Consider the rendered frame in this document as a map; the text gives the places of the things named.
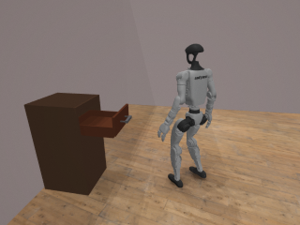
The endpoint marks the robot thigh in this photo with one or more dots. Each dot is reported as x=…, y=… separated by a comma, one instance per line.
x=178, y=130
x=192, y=131

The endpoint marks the left robot hand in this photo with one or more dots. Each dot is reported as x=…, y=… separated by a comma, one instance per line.
x=163, y=129

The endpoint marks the right robot forearm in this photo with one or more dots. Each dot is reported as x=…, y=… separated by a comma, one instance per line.
x=210, y=104

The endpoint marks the right robot thigh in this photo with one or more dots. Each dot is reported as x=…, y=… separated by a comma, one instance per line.
x=192, y=131

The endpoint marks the robot left upper arm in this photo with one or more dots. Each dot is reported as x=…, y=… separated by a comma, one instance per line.
x=182, y=78

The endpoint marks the right robot hand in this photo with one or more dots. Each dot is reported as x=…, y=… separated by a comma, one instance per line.
x=209, y=118

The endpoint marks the robot right upper arm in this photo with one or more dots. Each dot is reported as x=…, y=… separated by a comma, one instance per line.
x=210, y=84

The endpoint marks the drawer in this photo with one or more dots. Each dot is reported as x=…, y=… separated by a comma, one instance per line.
x=105, y=124

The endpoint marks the left robot thigh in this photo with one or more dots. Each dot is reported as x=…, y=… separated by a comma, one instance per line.
x=178, y=130

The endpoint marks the left robot forearm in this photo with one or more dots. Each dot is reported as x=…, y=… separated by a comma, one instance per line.
x=173, y=112

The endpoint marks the cabinet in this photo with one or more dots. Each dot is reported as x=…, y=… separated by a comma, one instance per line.
x=68, y=161

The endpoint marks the handle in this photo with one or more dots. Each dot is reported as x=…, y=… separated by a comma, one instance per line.
x=127, y=120

